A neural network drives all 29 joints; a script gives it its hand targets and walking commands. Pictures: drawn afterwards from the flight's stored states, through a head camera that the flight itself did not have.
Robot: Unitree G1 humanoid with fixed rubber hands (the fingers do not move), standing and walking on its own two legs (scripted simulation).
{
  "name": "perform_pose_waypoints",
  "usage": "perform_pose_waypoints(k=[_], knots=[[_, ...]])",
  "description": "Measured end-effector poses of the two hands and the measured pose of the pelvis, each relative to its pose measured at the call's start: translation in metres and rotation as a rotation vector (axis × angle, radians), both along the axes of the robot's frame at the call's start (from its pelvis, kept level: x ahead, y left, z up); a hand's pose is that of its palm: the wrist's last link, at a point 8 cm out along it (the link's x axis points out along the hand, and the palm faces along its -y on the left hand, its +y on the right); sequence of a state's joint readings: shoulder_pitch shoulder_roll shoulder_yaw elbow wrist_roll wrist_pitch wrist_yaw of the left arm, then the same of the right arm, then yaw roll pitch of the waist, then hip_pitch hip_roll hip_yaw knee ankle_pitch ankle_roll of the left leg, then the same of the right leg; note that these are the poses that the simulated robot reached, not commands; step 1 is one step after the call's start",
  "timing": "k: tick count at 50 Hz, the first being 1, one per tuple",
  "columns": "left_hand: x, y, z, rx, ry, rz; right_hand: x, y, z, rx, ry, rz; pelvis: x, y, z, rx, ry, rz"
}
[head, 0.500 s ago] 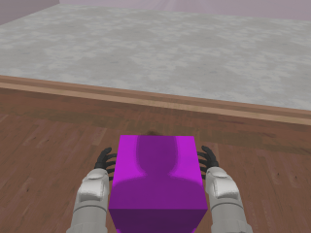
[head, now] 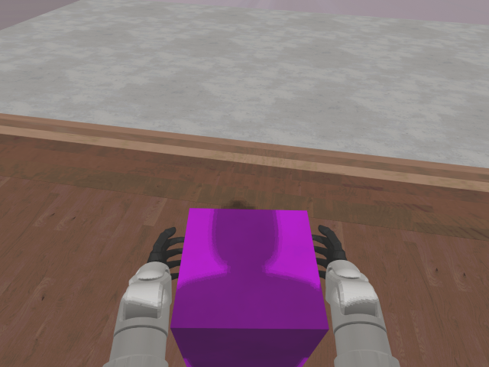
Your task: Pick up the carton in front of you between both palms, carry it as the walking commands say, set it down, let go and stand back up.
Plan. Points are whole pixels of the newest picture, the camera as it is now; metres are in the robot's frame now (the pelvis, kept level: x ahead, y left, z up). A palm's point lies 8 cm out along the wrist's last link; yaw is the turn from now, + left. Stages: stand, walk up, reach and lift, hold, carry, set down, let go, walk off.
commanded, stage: reach and lift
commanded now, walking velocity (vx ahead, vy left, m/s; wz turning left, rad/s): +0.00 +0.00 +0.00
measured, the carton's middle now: (246, 293) +0.29 +0.00 -0.05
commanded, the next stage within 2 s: hold in 0.36 s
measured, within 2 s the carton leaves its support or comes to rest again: neither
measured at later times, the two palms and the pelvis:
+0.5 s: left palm (157, 268) +0.28 +0.15 +0.05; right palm (341, 265) +0.29 -0.15 +0.05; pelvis +0.00 +0.00 +0.00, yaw +0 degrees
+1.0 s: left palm (175, 244) +0.31 +0.12 +0.08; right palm (359, 249) +0.31 -0.18 +0.07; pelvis +0.03 -0.02 +0.00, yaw -1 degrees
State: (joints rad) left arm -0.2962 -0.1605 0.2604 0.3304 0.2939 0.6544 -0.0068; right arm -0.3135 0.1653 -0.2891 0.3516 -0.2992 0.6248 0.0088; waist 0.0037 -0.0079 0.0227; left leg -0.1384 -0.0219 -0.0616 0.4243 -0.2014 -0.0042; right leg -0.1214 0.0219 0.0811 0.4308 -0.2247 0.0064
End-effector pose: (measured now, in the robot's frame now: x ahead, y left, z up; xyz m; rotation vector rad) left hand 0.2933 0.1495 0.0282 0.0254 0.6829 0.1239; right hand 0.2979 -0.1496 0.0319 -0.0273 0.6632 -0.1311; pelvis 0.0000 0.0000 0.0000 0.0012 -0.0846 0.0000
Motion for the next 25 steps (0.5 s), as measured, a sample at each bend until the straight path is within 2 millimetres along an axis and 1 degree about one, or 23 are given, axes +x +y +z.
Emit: perform_pose_waypoints(k=[9,18,25], knots=[[0.000,-0.001,0.003,0.008,0.004,-0.005,0.000,-0.001,0.003,-0.008,0.004,0.008,0.006,-0.001,0.002,0.001,-0.008,0.001],[-0.003,-0.002,0.007,0.008,0.001,0.000,-0.001,-0.002,0.007,-0.005,0.001,0.012,0.005,-0.003,0.002,0.002,-0.018,0.004],[-0.009,-0.003,0.020,0.011,-0.030,-0.004,-0.007,-0.003,0.020,-0.008,-0.030,0.011,0.004,-0.004,0.004,0.001,-0.032,0.006]])
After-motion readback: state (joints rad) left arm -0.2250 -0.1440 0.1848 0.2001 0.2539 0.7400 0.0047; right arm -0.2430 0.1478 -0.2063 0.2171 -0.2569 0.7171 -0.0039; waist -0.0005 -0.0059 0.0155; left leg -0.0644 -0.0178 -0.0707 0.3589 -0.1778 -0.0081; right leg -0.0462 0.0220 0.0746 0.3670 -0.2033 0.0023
